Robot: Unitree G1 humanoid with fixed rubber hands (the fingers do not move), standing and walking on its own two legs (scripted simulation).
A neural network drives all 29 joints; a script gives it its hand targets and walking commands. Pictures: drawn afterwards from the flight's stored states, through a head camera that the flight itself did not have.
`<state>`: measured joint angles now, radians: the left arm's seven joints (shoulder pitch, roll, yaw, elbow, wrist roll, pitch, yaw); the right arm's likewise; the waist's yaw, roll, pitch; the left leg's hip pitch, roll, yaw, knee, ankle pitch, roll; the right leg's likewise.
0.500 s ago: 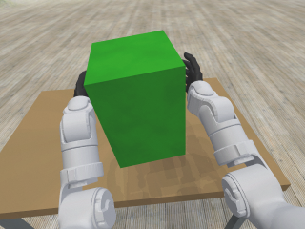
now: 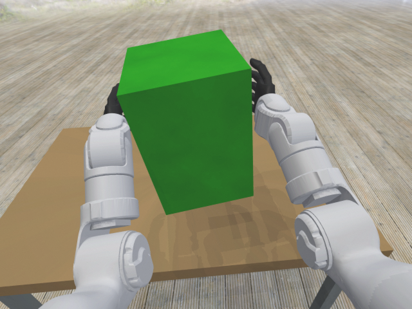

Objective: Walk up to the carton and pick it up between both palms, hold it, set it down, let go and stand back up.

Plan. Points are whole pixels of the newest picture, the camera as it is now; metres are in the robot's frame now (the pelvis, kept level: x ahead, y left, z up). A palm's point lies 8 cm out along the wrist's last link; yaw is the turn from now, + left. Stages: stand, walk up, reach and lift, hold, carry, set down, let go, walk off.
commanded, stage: hold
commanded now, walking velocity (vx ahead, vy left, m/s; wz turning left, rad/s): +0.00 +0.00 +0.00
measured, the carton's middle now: (192, 124) +0.39 -0.01 +0.23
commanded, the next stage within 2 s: none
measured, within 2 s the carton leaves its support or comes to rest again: neither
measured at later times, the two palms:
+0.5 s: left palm (112, 137) +0.37 +0.14 +0.23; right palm (258, 115) +0.37 -0.13 +0.25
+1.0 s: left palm (123, 125) +0.39 +0.12 +0.24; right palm (266, 106) +0.38 -0.15 +0.25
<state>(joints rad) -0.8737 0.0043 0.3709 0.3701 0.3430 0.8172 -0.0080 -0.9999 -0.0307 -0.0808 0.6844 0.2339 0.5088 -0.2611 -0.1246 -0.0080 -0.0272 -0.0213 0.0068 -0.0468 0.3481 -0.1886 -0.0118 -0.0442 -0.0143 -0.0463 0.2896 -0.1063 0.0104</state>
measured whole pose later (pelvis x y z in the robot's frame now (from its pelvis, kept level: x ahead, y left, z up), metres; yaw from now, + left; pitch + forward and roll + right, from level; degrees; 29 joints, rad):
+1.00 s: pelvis +0.01 -0.01 +0.00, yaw +0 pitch -7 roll -1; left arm -0.82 -0.02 0.37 0.29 0.33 0.82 0.01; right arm -0.94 -0.04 -0.02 0.61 0.28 0.50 -0.27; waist -0.13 0.01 -0.01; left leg -0.02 0.02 -0.05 0.34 -0.20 -0.02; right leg -0.04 0.00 -0.05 0.27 -0.11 0.00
